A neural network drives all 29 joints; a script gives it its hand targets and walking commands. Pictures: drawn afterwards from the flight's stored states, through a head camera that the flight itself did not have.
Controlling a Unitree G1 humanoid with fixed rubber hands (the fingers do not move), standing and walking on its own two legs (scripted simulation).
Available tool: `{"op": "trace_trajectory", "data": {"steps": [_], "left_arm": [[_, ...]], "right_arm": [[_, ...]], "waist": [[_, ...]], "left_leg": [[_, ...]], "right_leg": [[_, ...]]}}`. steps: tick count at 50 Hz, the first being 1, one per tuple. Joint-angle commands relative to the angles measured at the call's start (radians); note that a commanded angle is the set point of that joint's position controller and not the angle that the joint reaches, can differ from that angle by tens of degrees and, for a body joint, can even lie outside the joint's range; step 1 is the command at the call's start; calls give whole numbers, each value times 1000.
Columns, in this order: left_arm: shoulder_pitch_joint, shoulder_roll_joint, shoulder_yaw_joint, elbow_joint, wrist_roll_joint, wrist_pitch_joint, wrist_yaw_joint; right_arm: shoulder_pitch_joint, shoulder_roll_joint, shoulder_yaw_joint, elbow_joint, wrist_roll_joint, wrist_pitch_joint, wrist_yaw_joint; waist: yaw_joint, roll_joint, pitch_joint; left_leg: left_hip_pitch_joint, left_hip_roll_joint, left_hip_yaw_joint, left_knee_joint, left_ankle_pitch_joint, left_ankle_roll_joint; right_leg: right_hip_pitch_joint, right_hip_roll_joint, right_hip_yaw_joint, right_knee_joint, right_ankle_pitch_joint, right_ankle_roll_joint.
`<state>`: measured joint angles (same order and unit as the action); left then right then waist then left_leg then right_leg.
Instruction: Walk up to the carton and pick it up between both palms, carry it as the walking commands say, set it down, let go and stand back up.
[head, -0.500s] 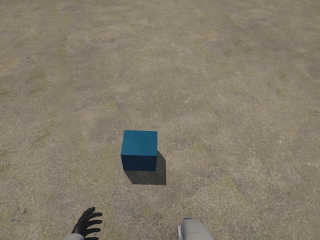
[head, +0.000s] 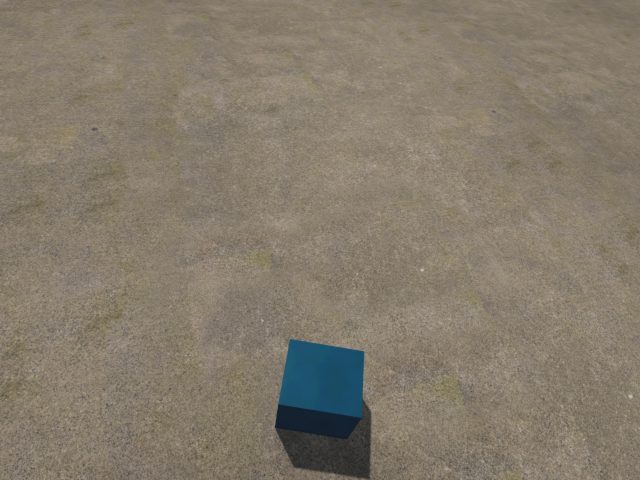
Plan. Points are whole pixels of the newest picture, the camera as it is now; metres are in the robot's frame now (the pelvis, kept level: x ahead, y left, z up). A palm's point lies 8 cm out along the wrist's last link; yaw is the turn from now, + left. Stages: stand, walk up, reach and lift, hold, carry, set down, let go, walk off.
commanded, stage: walk up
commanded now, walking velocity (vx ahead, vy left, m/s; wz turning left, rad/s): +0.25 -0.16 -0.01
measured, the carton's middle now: (318, 390) +0.47 -0.06 -0.66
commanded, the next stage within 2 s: none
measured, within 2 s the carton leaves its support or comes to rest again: neither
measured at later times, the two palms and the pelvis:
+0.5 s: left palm (181, 377) +0.29 +0.22 -0.17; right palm out of the picture +0.16 -0.26 -0.13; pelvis +0.19 -0.01 -0.01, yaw +2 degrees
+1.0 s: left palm (165, 362) +0.29 +0.24 -0.13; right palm (501, 433) +0.24 -0.28 -0.13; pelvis +0.22 -0.04 +0.01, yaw -1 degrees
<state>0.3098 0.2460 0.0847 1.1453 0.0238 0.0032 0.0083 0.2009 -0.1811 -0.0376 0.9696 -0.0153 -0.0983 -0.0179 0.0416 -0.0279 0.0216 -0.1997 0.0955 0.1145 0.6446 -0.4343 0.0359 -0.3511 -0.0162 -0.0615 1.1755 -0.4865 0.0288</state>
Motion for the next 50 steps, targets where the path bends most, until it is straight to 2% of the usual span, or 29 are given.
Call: {"op": "trace_trajectory", "data": {"steps": [1,2,3,4,5,6,7,9,10,13,14,16,17,18,19,20,22,24,27,29,30,31,32,33,35,38,44,48,50], "left_arm": [[-61,25,-8,-81,-2,1,-13],[-57,21,-14,-86,-3,10,-17],[-84,30,-12,-102,-11,15,-10],[-99,-3,-36,-114,-16,10,-9],[-108,-4,-51,-115,-19,10,-10],[-130,-2,-59,-121,-20,15,-8],[-146,4,-61,-125,-23,24,-3],[-172,48,-38,-150,-18,48,-13],[-188,41,-41,-164,-23,54,-17],[-246,18,-43,-205,-21,48,-26],[-230,17,-41,-204,-21,47,-29],[-142,56,-36,-186,-25,35,-26],[-80,79,-32,-172,-26,28,-21],[-2,122,-24,-156,-26,23,-13],[77,185,5,-139,-28,11,-1],[104,206,-3,-146,-33,7,21],[-44,149,-9,-191,-8,13,40],[-192,87,3,-191,8,38,52],[-152,71,7,-164,11,42,40],[-172,81,9,-155,4,46,23],[-193,75,7,-163,-2,45,17],[-166,37,-9,-185,-2,39,13],[-169,33,7,-197,-9,62,16],[-165,58,18,-188,-9,80,19],[-162,61,12,-171,3,77,11],[-152,52,4,-166,4,79,-4],[-188,44,-15,-196,-8,92,-17],[-101,62,-24,-188,-16,78,-21],[-18,80,-18,-169,-10,55,-16]], "right_arm": [[290,-139,-32,76,6,18,-18],[254,-124,-23,68,4,19,-17],[197,-121,-19,38,10,8,-23],[151,-82,0,50,11,12,-22],[138,-88,-3,63,13,18,-22],[160,-90,-10,76,8,21,-24],[200,-108,-24,94,1,25,-26],[310,-231,-73,114,9,46,-56],[324,-238,-78,114,6,53,-62],[305,-182,-49,101,-8,72,-53],[287,-178,-47,101,-13,75,-47],[277,-203,-54,97,-17,77,-36],[274,-215,-59,92,-12,81,-31],[266,-208,-58,75,0,88,-31],[280,-136,-40,39,11,80,-34],[224,-107,-35,15,33,83,-42],[121,-93,-28,-4,16,88,-43],[187,-70,-23,47,17,126,-42],[223,-58,-23,68,11,135,-48],[252,-74,-25,80,12,124,-47],[293,-109,-36,90,9,118,-49],[324,-217,-66,97,3,110,-52],[328,-258,-64,57,1,113,-57],[286,-269,-65,45,2,121,-57],[154,-232,-65,14,5,118,-60],[51,-213,-62,6,2,108,-51],[89,-232,-74,54,-11,114,-39],[6,-264,-94,26,-20,132,-20],[-11,-237,-87,10,-21,146,-15]], "waist": [[-80,162,24],[-66,204,45],[-41,221,86],[-37,270,57],[-27,272,45],[-41,272,32],[-54,234,10],[-46,123,7],[-55,136,-5],[-62,181,57],[-45,204,69],[-16,211,27],[10,185,5],[38,61,-31],[93,-203,-122],[49,-222,-169],[-20,-32,-42],[-84,-26,68],[-92,-37,-45],[-125,-27,-93],[-165,15,-100],[-171,232,-108],[-156,400,-86],[-135,333,-52],[-96,194,-49],[-73,219,-69],[-74,239,-50],[-22,277,-33],[19,157,-67]], "left_leg": [[296,289,-244,-246,1186,20],[265,256,-183,-260,1193,0],[177,237,-141,-278,1471,-25],[129,134,-44,-327,1380,-14],[87,80,22,-344,1333,-16],[131,76,27,-340,1327,-2],[207,115,9,-314,1400,8],[384,321,-116,-225,1733,-10],[420,367,-155,-211,1706,6],[319,296,-98,-191,1504,15],[256,261,-54,-154,1552,0],[201,252,-59,21,1680,-12],[159,245,-42,144,1638,-32],[54,165,-4,366,1312,-70],[-311,-11,-43,740,318,-161],[-308,-64,-101,869,-274,-153],[-238,-7,-161,729,-311,-85],[-135,29,-154,441,-245,-58],[-65,12,-54,148,-39,-68],[47,-8,1,-76,191,-62],[144,28,-24,-199,387,-40],[260,225,-236,-247,799,13],[203,459,-528,-326,1019,143],[161,463,-503,-293,1071,192],[162,366,-320,-248,978,155],[150,275,-190,-243,941,102],[155,258,-147,-239,917,99],[-1,259,-152,-223,685,73],[-65,185,-118,-104,443,27]], "right_leg": [[-353,-49,66,121,153,-7],[-349,-35,44,89,220,-1],[-256,8,33,12,243,17],[-145,37,-4,-167,271,6],[-42,66,-56,-292,288,5],[-15,82,-83,-380,281,9],[-31,90,-92,-423,276,11],[-201,63,-34,-340,240,24],[-249,33,10,-333,226,22],[-178,37,18,-444,228,0],[-75,67,-16,-510,229,-12],[71,102,-44,-593,231,-33],[154,71,-58,-680,361,-50],[296,-52,-4,-724,925,-121],[559,-327,301,-632,1697,-321],[524,-440,425,-671,1992,-404],[304,-380,332,-743,1590,-325],[159,-268,172,-759,1250,-226],[229,-218,108,-715,1247,-202],[190,-153,41,-646,1059,-162],[111,-109,5,-567,832,-113],[-64,-8,-32,-400,411,-50],[-141,67,37,-157,-117,-6],[-152,31,102,-2,-162,12],[-194,-2,133,121,-59,13],[-158,0,100,44,23,28],[-102,-7,50,-285,35,43],[76,-3,16,-523,101,11],[208,-1,4,-735,256,-18]]}}
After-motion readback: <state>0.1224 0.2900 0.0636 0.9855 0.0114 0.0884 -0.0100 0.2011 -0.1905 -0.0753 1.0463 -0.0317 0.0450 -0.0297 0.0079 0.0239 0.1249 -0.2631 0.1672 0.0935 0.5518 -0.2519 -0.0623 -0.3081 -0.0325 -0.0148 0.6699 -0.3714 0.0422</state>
